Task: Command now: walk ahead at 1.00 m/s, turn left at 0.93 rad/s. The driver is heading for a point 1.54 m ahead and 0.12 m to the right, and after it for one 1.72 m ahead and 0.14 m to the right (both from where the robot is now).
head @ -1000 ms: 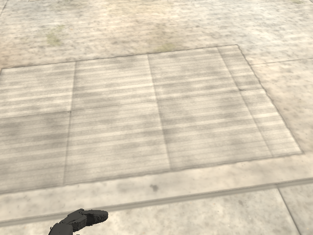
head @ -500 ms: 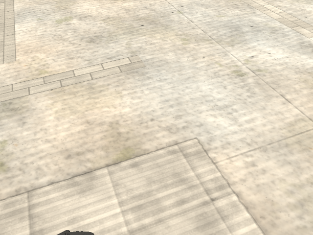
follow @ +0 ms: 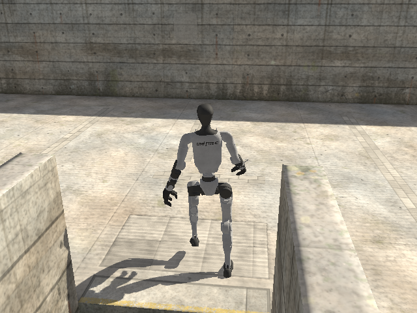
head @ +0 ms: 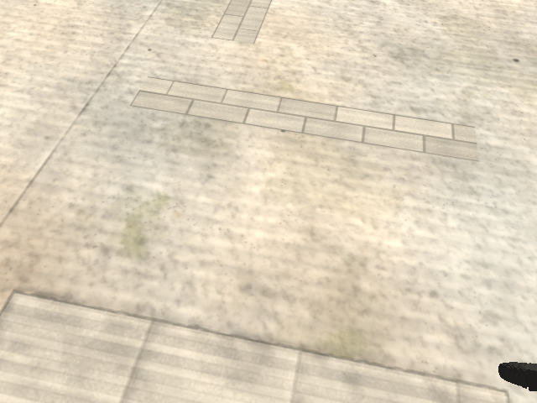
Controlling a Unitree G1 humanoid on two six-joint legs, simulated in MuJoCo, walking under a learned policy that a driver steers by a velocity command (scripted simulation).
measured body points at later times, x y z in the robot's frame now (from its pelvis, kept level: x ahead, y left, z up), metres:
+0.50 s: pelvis +0.46 +0.09 +0.00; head +0.47 +0.10 +0.45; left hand +0.63 +0.35 -0.08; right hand +0.50 -0.15 -0.13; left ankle +0.31 +0.12 -0.73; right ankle +0.71 -0.04 -0.63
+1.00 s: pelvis +0.95 +0.11 +0.00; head +0.97 +0.08 +0.45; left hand +1.02 +0.35 -0.12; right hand +1.19 -0.16 -0.01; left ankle +1.19 +0.22 -0.69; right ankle +0.78 +0.06 -0.73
